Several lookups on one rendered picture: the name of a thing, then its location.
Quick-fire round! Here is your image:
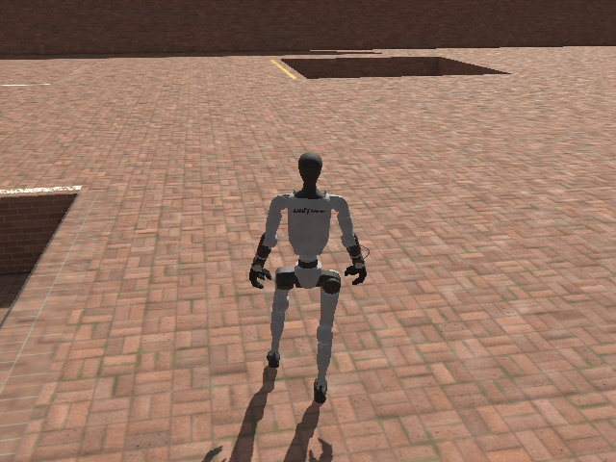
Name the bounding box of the robot left thigh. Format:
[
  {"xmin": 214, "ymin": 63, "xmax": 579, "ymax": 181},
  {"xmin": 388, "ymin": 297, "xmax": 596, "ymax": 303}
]
[{"xmin": 274, "ymin": 267, "xmax": 295, "ymax": 312}]

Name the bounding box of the left robot hand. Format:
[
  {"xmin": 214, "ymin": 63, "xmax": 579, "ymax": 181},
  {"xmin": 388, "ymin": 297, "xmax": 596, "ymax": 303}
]
[{"xmin": 249, "ymin": 268, "xmax": 271, "ymax": 289}]

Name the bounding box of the robot right forearm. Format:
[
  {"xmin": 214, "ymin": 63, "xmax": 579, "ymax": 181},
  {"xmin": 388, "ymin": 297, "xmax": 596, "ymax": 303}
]
[{"xmin": 346, "ymin": 232, "xmax": 365, "ymax": 269}]

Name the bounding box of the robot left forearm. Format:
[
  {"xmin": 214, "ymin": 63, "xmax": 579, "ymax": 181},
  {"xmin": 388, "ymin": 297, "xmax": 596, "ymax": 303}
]
[{"xmin": 251, "ymin": 233, "xmax": 271, "ymax": 271}]

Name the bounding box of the left robot upper arm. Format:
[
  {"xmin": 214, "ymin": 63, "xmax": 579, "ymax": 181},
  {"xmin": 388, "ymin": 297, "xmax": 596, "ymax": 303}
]
[{"xmin": 262, "ymin": 193, "xmax": 290, "ymax": 247}]

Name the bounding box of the right robot upper arm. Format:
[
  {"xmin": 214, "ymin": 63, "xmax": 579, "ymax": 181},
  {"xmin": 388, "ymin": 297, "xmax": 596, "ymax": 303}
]
[{"xmin": 330, "ymin": 194, "xmax": 357, "ymax": 247}]

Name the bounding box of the robot thigh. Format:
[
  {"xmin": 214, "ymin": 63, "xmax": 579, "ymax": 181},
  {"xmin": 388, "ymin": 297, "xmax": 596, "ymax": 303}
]
[
  {"xmin": 317, "ymin": 269, "xmax": 341, "ymax": 344},
  {"xmin": 274, "ymin": 267, "xmax": 295, "ymax": 312}
]

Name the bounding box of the right robot hand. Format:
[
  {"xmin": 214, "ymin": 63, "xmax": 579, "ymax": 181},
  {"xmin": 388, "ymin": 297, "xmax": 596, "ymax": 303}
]
[{"xmin": 345, "ymin": 266, "xmax": 367, "ymax": 285}]

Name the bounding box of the robot right thigh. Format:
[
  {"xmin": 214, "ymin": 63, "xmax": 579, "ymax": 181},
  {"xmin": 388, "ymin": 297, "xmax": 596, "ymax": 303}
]
[{"xmin": 317, "ymin": 269, "xmax": 341, "ymax": 344}]

